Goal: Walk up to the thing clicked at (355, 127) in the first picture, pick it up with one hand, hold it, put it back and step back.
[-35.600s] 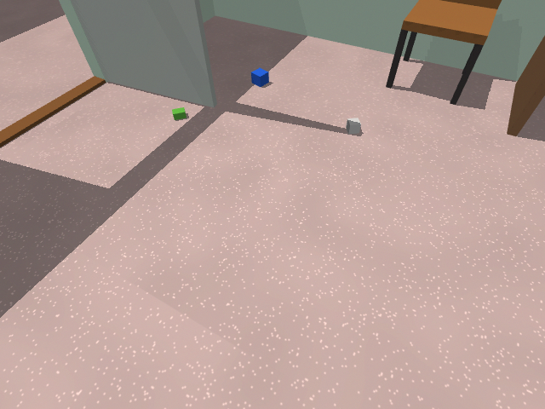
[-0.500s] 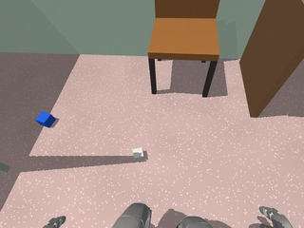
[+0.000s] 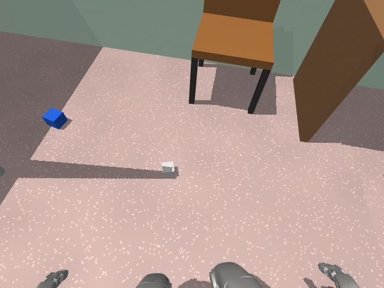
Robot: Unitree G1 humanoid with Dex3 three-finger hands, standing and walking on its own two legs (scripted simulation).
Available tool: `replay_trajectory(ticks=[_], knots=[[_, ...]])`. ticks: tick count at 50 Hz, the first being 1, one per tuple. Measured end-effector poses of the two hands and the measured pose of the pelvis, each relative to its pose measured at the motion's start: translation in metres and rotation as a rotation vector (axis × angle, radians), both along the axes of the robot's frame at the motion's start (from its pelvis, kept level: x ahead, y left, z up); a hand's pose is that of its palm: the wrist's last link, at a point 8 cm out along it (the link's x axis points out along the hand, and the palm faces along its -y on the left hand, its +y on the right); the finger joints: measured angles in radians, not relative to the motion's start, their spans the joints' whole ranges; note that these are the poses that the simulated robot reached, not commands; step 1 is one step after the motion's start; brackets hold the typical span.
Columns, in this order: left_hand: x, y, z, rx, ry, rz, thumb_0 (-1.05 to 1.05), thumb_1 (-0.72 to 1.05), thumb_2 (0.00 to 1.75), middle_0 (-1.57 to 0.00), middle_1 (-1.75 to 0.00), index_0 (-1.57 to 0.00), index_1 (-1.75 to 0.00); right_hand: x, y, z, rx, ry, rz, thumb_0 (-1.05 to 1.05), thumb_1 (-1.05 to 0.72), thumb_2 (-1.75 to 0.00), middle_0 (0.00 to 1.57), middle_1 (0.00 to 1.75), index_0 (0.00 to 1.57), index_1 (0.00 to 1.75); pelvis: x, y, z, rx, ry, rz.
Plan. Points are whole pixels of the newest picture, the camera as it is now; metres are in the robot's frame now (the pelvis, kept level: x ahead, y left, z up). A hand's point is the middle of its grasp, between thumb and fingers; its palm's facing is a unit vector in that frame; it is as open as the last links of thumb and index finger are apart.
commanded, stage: step back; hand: left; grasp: from above
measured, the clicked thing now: (168, 169) +0.73 +0.13 -0.74
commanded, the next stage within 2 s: stand in 2.00 s
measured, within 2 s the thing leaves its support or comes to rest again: neither
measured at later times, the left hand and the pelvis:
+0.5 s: hand out of the picture -0.04 +0.25 -0.15, palm faces +0.01 -0.90 -0.43, open 7.4 cm; pelvis -0.18 -0.02 -0.02, yaw +2 degrees
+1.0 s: hand out of the picture -0.28 +0.21 -0.14, palm faces -0.03 -0.91 -0.41, open 7.4 cm; pelvis -0.33 -0.06 -0.01, yaw -4 degrees
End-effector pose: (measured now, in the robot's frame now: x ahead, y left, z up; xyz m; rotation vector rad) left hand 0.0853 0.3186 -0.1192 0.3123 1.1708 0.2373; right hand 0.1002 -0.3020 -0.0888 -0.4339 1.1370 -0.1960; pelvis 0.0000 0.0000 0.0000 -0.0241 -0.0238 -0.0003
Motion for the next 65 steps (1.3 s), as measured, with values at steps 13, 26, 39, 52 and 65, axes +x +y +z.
replay_trajectory(ticks=[13, 26, 39, 52, 65], knots=[[-0.119, -0.042, 0.010, 0.048, 0.064, -0.042, 0.01, 0.91, 0.90, -0.20, -0.30, -0.21, -0.30, -0.075, -0.042, -0.030, 0.062, -0.076, -0.063, 0.00, -0.90, -0.90, 0.20, 0.30, 0.21, 0.30, -0.095, -0.031, -0.012, 0.039, -0.036, -0.061], [-0.144, -0.024, 0.006, 0.070, -0.116, -0.057, 0.01, 0.90, 0.90, -0.21, -0.31, -0.21, -0.30, -0.218, -0.031, -0.041, 0.019, 0.114, -0.041, 0.01, -0.90, -0.90, 0.20, 0.30, 0.20, 0.30, -0.189, -0.023, -0.020, 0.059, -0.019, 0.036], [-0.267, -0.045, -0.003, 0.009, 0.011, -0.052, 0.01, 0.91, 0.90, -0.20, -0.30, -0.21, -0.30, -0.271, -0.043, -0.007, 0.008, -0.033, -0.022, 0.01, -0.90, -0.90, 0.20, 0.30, 0.21, 0.30, -0.276, -0.037, -0.006, 0.016, -0.002, -0.031], [-0.380, -0.064, 0.021, 0.067, 0.057, -0.009, 0.01, 0.90, 0.90, -0.21, -0.31, -0.21, -0.30, -0.366, -0.073, -0.032, 0.077, 0.006, -0.088, 0.00, -0.90, -0.90, 0.20, 0.30, 0.21, 0.30, -0.339, -0.057, -0.004, 0.046, -0.022, -0.045], [-0.388, -0.032, 0.013, 0.045, 0.035, 0.016, 0.01, 0.91, 0.90, -0.20, -0.30, -0.21, -0.30, -0.411, -0.040, -0.027, 0.086, 0.083, -0.063, 0.01, -0.90, -0.90, 0.20, 0.30, 0.21, 0.30, -0.350, -0.039, -0.003, 0.043, -0.017, 0.021]])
